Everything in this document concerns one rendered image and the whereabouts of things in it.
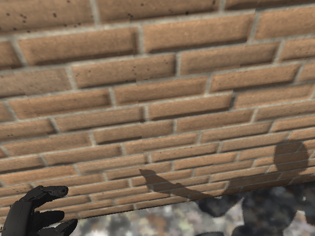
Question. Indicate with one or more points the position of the left robot hand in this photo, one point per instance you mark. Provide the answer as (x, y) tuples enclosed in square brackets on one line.
[(22, 220)]

